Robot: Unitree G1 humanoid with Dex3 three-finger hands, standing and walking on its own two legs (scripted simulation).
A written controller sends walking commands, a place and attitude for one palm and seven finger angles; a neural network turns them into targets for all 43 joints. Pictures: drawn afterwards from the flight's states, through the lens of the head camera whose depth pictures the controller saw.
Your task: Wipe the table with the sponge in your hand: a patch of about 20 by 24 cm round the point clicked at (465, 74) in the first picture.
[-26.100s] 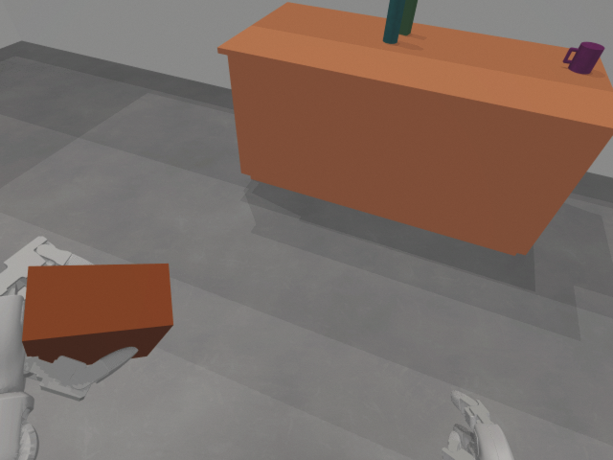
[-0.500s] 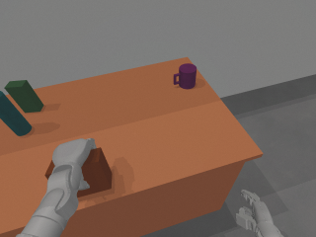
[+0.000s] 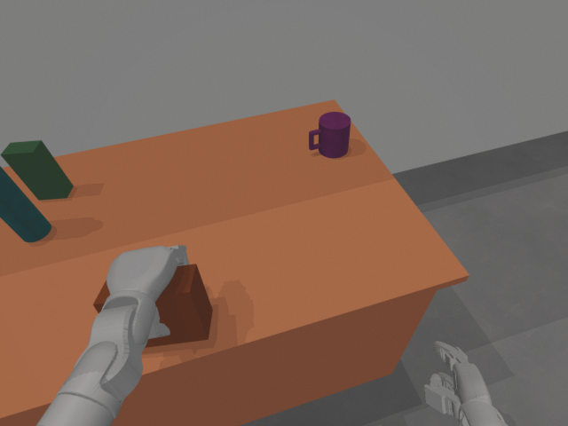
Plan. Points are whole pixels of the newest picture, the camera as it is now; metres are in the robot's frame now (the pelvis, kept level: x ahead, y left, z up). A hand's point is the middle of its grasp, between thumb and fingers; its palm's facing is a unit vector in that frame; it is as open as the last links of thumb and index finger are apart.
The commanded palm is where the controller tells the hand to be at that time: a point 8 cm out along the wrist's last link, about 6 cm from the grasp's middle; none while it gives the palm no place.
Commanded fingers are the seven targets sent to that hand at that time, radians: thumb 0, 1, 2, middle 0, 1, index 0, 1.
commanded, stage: move the sponge above the wiping area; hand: left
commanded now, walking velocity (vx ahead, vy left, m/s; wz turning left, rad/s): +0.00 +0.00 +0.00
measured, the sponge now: (162, 314) +0.26 +0.24 -0.02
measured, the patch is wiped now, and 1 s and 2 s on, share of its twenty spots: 0.00 0.00 0.00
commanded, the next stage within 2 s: none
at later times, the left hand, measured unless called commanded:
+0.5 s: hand (156, 275) +0.29 +0.24 +0.06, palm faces +0.00 -0.08 -1.00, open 10.0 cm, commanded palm +0.27 +0.26 +0.12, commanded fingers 0.00 0.10 1.30 -1.20 -1.60 -1.20 -1.60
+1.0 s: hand (123, 253) +0.30 +0.28 +0.09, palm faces +0.15 -0.03 -0.99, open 10.0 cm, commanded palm +0.27 +0.27 +0.12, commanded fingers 0.00 0.10 1.30 -1.20 -1.60 -1.20 -1.60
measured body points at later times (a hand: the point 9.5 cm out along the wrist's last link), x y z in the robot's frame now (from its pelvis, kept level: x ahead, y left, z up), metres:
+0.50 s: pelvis +0.00 +0.00 +0.00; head +0.00 -0.03 +0.45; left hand +0.28 +0.24 +0.11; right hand +0.23 -0.22 -0.10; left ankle +0.03 +0.10 -0.74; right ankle -0.02 -0.08 -0.74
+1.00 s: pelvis +0.00 +0.01 +0.00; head +0.00 -0.03 +0.45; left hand +0.29 +0.28 +0.14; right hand +0.22 -0.21 -0.10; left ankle +0.03 +0.10 -0.74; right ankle -0.02 -0.08 -0.74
